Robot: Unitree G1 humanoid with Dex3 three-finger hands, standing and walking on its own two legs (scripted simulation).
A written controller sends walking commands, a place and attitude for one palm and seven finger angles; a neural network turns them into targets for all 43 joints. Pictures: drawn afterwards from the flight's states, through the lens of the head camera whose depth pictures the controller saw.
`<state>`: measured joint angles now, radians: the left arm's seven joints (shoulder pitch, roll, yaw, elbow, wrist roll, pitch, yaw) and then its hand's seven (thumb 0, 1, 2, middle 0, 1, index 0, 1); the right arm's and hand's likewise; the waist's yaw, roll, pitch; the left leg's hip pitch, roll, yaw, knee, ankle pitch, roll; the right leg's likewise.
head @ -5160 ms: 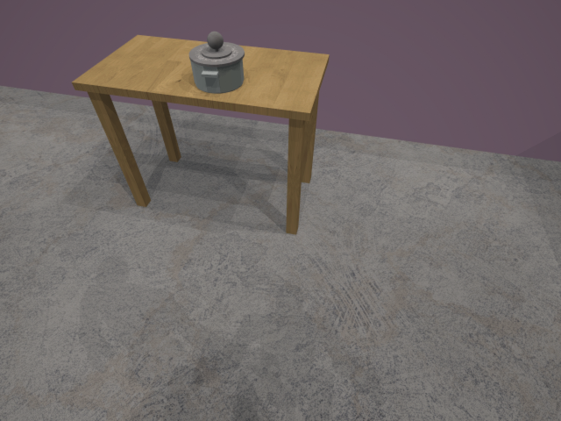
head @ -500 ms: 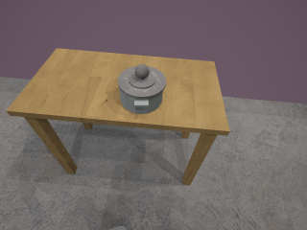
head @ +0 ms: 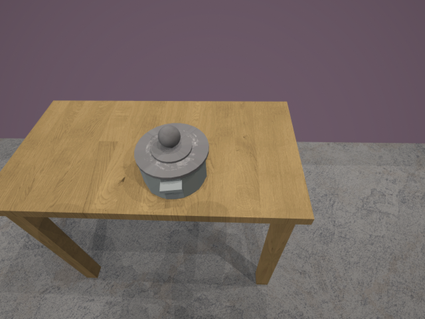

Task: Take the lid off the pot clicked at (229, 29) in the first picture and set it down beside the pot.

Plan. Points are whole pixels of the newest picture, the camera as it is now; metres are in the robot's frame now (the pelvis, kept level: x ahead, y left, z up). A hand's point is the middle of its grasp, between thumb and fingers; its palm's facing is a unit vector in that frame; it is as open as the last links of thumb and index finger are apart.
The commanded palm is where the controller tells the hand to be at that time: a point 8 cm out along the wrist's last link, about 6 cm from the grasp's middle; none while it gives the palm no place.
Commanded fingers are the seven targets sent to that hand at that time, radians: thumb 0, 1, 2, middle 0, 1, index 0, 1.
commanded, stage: come to a stop and stand still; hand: left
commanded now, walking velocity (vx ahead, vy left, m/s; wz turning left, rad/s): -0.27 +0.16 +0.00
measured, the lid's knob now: (169, 136) +0.51 +0.13 +0.04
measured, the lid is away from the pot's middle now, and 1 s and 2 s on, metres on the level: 0.00 0.00 0.00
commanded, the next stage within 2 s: look again from close up in 0.72 s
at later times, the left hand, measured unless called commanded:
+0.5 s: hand out of the picture +0.00 +0.27 -0.17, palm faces +0.07 -0.97 -0.22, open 7.4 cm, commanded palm none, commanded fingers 0.00 0.90 0.90 -0.20 -0.30 -0.20 -0.30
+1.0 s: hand out of the picture -0.06 +0.22 -0.18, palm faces +0.02 -0.99 -0.16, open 7.4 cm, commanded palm none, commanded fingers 0.00 0.90 0.90 -0.20 -0.30 -0.20 -0.30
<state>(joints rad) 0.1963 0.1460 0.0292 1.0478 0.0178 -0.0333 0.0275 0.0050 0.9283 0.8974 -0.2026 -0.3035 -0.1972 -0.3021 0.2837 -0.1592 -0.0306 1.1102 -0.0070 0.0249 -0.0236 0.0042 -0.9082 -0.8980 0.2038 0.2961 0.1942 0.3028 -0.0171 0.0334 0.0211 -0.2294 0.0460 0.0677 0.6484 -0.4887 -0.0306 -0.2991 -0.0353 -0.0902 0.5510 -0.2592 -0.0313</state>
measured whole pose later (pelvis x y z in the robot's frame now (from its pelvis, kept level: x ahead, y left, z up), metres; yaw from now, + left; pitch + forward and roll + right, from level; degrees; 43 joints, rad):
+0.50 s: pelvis -0.02 +0.07 +0.01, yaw +0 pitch +0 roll +0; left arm 0.25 0.22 0.05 1.06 0.02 0.05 0.03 0.01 0.91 0.90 -0.20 -0.30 -0.20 -0.30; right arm 0.19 -0.15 -0.01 1.02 -0.02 0.03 -0.03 0.00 -0.92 -0.90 0.21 0.30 0.20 0.30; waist 0.03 -0.05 0.02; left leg -0.22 -0.03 0.05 0.41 -0.19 0.06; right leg -0.32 -0.02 0.00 0.84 -0.46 0.01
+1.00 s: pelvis -0.05 +0.06 +0.00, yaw +0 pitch -2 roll -1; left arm 0.33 0.13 -0.01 1.09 0.02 -0.02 0.05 0.01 0.90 0.90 -0.20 -0.30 -0.20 -0.30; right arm 0.31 -0.15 0.00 1.08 -0.01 0.01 -0.02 0.00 -0.91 -0.90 0.20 0.30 0.19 0.30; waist -0.02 0.00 0.02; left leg -0.28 -0.01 0.04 0.53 -0.22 0.05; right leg -0.15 0.02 -0.04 0.49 -0.31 -0.01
